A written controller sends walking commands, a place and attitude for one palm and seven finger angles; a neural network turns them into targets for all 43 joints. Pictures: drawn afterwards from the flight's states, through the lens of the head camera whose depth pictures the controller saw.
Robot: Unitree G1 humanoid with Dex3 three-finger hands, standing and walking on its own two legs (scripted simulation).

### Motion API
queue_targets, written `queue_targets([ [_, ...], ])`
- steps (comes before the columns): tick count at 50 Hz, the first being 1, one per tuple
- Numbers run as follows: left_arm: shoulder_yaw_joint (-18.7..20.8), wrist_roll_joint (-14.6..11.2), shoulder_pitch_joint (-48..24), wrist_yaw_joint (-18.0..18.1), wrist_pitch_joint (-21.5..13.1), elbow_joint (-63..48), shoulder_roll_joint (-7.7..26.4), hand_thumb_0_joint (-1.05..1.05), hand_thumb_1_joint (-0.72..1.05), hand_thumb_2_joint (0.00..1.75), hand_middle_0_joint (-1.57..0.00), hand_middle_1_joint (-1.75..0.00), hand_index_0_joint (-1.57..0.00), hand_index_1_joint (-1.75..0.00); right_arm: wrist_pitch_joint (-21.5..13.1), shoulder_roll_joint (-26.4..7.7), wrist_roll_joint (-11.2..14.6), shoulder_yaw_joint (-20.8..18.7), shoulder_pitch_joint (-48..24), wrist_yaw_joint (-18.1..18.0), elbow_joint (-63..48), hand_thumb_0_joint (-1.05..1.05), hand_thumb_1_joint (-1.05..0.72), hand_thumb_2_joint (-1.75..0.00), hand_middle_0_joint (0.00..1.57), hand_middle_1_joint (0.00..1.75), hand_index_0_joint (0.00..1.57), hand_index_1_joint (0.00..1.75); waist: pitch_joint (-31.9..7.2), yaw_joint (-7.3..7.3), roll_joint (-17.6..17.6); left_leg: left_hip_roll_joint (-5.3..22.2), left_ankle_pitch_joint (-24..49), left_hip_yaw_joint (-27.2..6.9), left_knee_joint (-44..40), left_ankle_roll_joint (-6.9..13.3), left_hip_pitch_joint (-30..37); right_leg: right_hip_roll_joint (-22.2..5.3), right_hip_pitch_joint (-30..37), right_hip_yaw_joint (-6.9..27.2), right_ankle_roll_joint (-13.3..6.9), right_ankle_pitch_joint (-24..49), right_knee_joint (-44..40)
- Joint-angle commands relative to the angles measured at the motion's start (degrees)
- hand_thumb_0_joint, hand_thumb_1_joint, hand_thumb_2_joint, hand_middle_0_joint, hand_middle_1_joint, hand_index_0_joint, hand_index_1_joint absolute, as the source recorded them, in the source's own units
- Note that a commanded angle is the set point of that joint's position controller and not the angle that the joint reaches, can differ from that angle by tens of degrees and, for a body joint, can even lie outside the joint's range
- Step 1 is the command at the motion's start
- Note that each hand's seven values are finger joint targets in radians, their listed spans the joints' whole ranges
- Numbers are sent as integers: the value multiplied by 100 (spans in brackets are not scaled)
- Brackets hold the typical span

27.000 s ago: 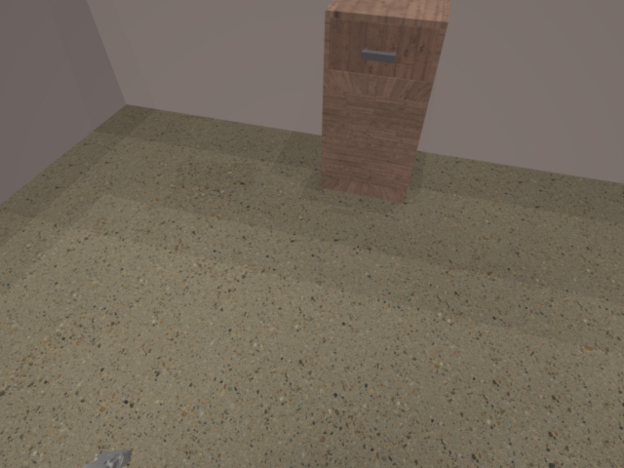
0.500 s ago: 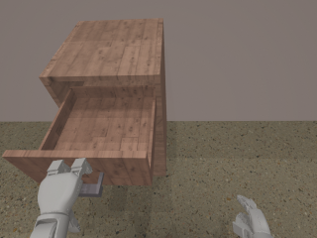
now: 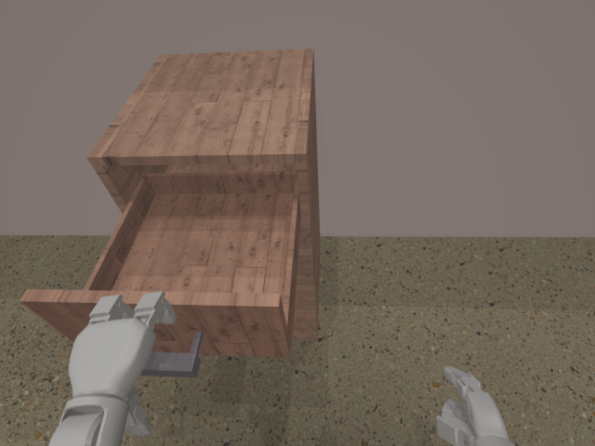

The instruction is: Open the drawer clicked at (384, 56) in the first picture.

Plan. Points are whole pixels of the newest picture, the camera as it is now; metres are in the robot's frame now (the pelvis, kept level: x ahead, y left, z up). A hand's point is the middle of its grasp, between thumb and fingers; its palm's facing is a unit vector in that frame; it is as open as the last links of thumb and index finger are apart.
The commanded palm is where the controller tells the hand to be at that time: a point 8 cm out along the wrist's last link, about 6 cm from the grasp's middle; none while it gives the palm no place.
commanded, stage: lift the hand off the handle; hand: left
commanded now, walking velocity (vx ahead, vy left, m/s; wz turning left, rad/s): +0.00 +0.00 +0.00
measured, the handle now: (161, 350) +0.25 +0.25 -0.05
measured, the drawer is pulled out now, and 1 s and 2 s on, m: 0.30 0.29 0.29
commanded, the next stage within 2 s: draw the hand back to the body in 0.98 s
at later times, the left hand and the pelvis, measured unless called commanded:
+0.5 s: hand (128, 346) +0.21 +0.23 +0.07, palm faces +0.04 -0.10 -0.99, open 13.8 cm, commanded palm +0.18 +0.24 +0.13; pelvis +0.00 +0.00 +0.01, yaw +0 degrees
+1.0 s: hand (103, 329) +0.21 +0.25 +0.10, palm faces +0.05 -0.10 -0.99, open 13.8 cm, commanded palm +0.19 +0.25 +0.16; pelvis +0.01 +0.01 +0.02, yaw +0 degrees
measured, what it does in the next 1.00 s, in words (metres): stands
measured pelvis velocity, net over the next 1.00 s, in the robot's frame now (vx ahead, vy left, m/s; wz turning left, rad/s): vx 0.01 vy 0.01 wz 0.00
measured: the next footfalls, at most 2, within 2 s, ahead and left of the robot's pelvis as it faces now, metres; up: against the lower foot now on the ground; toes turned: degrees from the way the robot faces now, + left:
none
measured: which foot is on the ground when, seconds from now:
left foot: down 0.00-1.00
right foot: down 0.00-1.00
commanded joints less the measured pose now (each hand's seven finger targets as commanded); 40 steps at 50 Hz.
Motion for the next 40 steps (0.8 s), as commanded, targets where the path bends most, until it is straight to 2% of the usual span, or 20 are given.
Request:
queue_targets([
  [1,793,-22,-890,291,-181,-1648,1018,0,-50,30,-30,-120,-30,-120,-324,-497,-14,-150,-749,-67,-964,0,-90,-90,20,30,20,30,-991,-25,-183,-307,1363,231,-625,283,681,185,474,-124,-112,1302,-879],
  [4,955,-38,-782,250,-224,-1573,1120,0,-50,30,-30,-120,-30,-120,-321,-496,-12,-164,-755,-70,-927,0,-90,-90,20,30,20,30,-926,-2,-352,-313,1470,238,-642,287,652,182,600,-118,-97,1563,-917],
  [5,1095,-65,-550,215,-202,-1563,1199,0,-50,30,-30,-120,-30,-120,-308,-508,-2,-178,-781,-70,-944,0,-90,-90,20,30,20,30,-996,73,-284,-311,1555,257,-683,273,669,177,759,-60,-112,1691,-981],
  [6,991,-88,-591,186,-196,-1674,1144,0,-50,30,-30,-120,-30,-120,-306,-495,4,-143,-790,-60,-965,0,-90,-90,20,30,20,30,-940,36,-254,-320,1528,274,-683,273,691,149,731,-67,-85,1718,-982],
  [7,1096,-108,-615,170,-181,-1579,1214,0,-50,30,-30,-120,-30,-120,-284,-501,27,-166,-786,-65,-929,0,-90,-90,20,30,20,30,-876,36,-312,-317,1470,272,-716,269,660,171,731,-81,-86,1618,-1007],
  [9,921,-115,-801,125,-188,-1707,1078,0,-50,30,-30,-120,-30,-120,-287,-504,24,-161,-805,-51,-947,0,-90,-90,20,30,20,30,-841,-14,-216,-310,1507,265,-754,275,743,167,676,-112,-83,1599,-1039],
  [12,822,-149,-607,-8,-86,-1590,994,0,-50,30,-30,-120,-30,-120,-274,-515,52,-165,-819,-19,-934,0,-90,-90,20,30,20,30,-733,4,-272,-291,1489,275,-867,266,773,178,751,-138,-82,1530,-1132],
  [15,723,-177,-347,-186,57,-1750,941,0,-50,30,-30,-120,-30,-120,-239,-533,62,-140,-875,26,-1020,0,-90,-90,20,30,20,30,-848,93,-207,-292,1700,286,-985,262,863,167,1031,-121,-109,1750,-1197],
  [17,655,-214,-348,-307,115,-1820,932,0,-50,30,-30,-120,-30,-120,-204,-532,87,-114,-890,44,-1052,0,-90,-90,20,30,20,30,-650,70,-458,-281,1596,298,-1047,285,829,161,1008,-163,-69,1664,-1257],
  [18,781,-202,-435,-340,107,-1862,1079,0,-50,30,-30,-120,-30,-120,-200,-547,75,-108,-877,38,-1071,0,-90,-90,20,30,20,30,-674,94,-514,-285,1567,305,-1071,301,832,150,1035,-146,-55,1643,-1286],
  [22,1064,-177,-335,-376,29,-2030,1317,0,-50,30,-30,-120,-30,-120,-174,-507,78,-81,-899,42,-1089,0,-90,-90,20,30,20,30,-572,172,-343,-282,1576,315,-1156,291,917,145,1149,-126,-86,1606,-1379],
  [26,867,-221,-587,-381,-45,-2216,1087,0,-50,30,-30,-120,-30,-120,-206,-492,92,-77,-864,67,-1136,0,-90,-90,20,30,20,30,-424,74,-165,-274,1518,298,-1190,284,1049,152,1000,-165,-88,1362,-1487],
  [30,1036,-263,-800,-440,-25,-2094,1296,0,-50,30,-30,-120,-30,-120,-232,-530,102,-84,-904,12,-1080,0,-90,-90,20,30,20,30,-532,84,-182,-272,1551,281,-1265,279,1170,159,1129,-142,-93,1346,-1605],
  [31,894,-284,-841,-485,-19,-2059,1176,0,-50,30,-30,-120,-30,-120,-255,-523,106,-68,-861,21,-1056,0,-90,-90,20,30,20,30,-570,62,-184,-284,1575,279,-1272,295,1187,138,1141,-175,-77,1395,-1583],
  [32,1012,-304,-778,-521,-17,-2028,1286,0,-50,30,-30,-120,-30,-120,-246,-533,116,-101,-870,16,-1029,0,-90,-90,20,30,20,30,-557,101,-271,-269,1614,291,-1305,286,1187,156,1206,-176,-82,1448,-1602],
  [33,872,-324,-715,-572,-22,-2189,1168,0,-50,30,-30,-120,-30,-120,-253,-542,108,-89,-885,23,-1078,0,-90,-90,20,30,20,30,-692,113,-196,-288,1723,291,-1306,302,1265,142,1275,-178,-76,1590,-1593],
  [34,941,-337,-560,-605,-3,-2222,1224,0,-50,30,-30,-120,-30,-120,-248,-533,113,-98,-883,35,-1072,0,-90,-90,20,30,20,30,-728,141,-210,-274,1867,304,-1315,292,1284,143,1361,-194,-83,1746,-1577],
  [37,843,-418,-431,-744,19,-2529,1152,0,-50,30,-30,-120,-30,-120,-237,-535,126,-83,-923,88,-1128,0,-90,-90,20,30,20,30,-610,140,-122,-239,2011,289,-1403,280,1312,143,1431,-230,-101,1841,-1610],
  [38,836,-437,-344,-772,19,-2596,1159,0,-50,30,-30,-120,-30,-120,-234,-549,118,-64,-878,96,-1183,0,-90,-90,20,30,20,30,-626,150,-255,-252,2046,283,-1407,299,1280,135,1459,-260,-81,1902,-1601],
  [40,1061,-407,-290,-792,79,-2589,1345,0,-50,30,-30,-120,-30,-120,-187,-562,138,-30,-980,108,-1182,0,-90,-90,20,30,20,30,-452,171,-194,-211,2004,269,-1469,260,1254,154,1467,-232,-112,1798,-1675],
])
